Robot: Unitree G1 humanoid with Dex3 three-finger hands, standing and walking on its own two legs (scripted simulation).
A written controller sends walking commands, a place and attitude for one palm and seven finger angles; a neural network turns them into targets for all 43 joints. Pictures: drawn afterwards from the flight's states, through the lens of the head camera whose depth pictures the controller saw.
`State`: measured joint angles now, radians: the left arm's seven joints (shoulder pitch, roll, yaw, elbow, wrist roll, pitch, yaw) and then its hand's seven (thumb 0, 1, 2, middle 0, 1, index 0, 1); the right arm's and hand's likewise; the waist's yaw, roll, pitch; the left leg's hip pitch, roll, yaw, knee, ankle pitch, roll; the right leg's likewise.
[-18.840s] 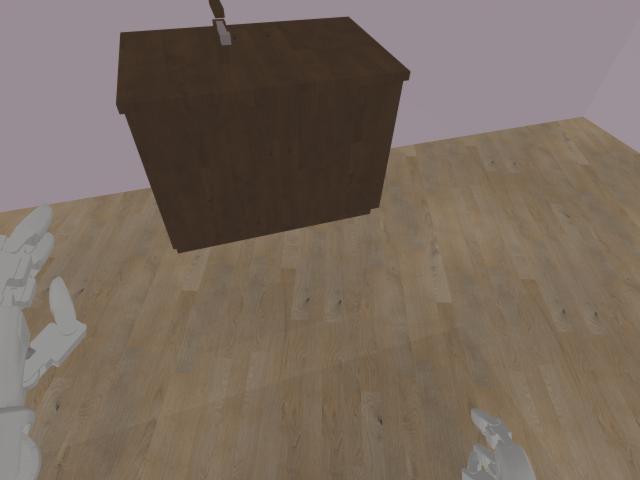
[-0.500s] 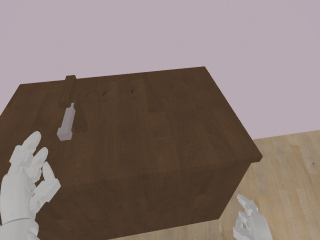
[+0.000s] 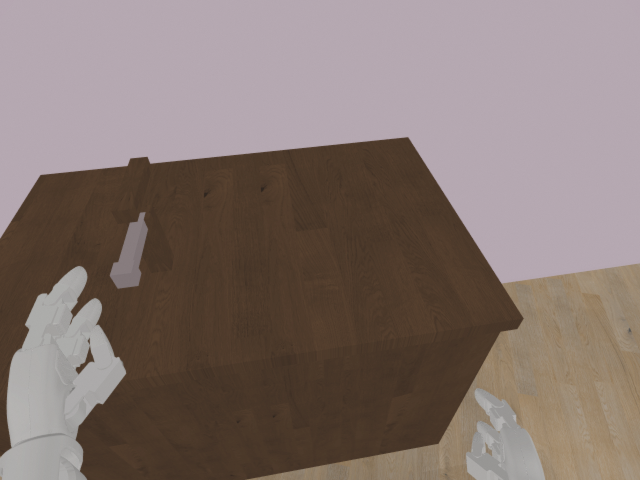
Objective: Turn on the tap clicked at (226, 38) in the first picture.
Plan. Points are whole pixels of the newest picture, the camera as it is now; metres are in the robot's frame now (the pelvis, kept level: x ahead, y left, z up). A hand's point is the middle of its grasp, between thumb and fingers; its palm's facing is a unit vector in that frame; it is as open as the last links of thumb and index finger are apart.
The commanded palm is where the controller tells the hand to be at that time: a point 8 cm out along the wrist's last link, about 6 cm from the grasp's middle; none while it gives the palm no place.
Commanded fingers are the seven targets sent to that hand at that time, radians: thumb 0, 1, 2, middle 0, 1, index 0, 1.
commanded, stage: reach beside the lever's end, fingers flat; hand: left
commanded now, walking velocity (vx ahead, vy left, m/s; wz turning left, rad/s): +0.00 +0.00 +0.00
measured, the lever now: (126, 274) +0.34 +0.33 +0.07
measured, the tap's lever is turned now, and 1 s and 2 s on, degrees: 0 0 0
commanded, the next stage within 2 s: none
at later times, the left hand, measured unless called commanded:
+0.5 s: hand (117, 342) +0.21 +0.25 +0.12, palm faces +0.49 -0.86 -0.13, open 7.4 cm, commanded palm +0.17 +0.30 +0.12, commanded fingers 0.00 0.90 0.90 -0.20 -0.29 -0.20 -0.29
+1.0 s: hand (112, 323) +0.24 +0.28 +0.10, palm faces +0.52 -0.85 -0.13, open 7.5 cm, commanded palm +0.20 +0.33 +0.10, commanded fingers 0.00 0.90 0.90 -0.18 -0.23 -0.18 -0.23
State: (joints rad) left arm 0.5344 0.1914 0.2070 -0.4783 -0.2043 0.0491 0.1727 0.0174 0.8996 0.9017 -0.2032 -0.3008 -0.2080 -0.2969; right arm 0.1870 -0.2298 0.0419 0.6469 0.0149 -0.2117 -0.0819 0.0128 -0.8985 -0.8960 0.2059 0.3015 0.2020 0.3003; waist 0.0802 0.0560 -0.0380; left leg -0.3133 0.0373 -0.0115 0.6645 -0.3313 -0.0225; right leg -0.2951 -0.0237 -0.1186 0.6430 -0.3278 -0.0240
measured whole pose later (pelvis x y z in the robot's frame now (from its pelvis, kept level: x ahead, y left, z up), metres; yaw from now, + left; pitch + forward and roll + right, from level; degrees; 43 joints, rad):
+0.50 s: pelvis +0.00 +0.00 +0.00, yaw +0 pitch -1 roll +0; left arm 0.39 0.22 0.27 -0.29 -0.21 0.01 0.16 0.02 0.90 0.90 -0.20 -0.30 -0.21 -0.30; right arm 0.18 -0.23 0.04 0.68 0.01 -0.21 -0.08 0.01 -0.90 -0.90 0.21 0.30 0.20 0.30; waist 0.06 0.05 -0.02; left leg -0.31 0.04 -0.01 0.64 -0.32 -0.02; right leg -0.30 -0.02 -0.11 0.62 -0.31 -0.03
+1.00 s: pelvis +0.00 +0.01 +0.00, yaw -1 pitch +1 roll +0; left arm 0.25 0.24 0.34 -0.07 -0.21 -0.06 0.13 0.02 0.90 0.90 -0.19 -0.25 -0.19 -0.25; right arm 0.17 -0.23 0.03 0.70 0.01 -0.19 -0.09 0.01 -0.90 -0.90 0.21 0.30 0.20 0.30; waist 0.05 0.04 -0.02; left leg -0.35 0.03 0.00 0.64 -0.32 -0.02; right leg -0.34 -0.02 -0.10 0.63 -0.31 -0.02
